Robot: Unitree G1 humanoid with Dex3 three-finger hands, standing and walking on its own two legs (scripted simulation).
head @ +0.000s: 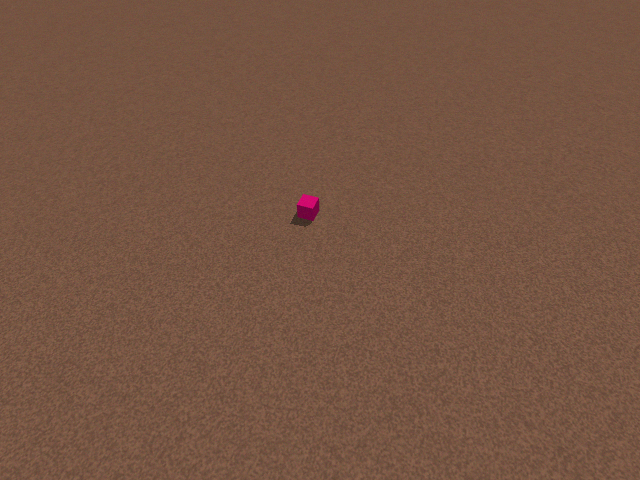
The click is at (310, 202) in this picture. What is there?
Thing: cube
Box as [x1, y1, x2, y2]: [297, 194, 318, 220]
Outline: 303,194 297,203 297,214 299,217 313,220 318,211 318,198
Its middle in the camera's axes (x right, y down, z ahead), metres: -0.04 -0.14 +1.79
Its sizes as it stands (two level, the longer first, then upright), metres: 0.078 0.078 0.078
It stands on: the floor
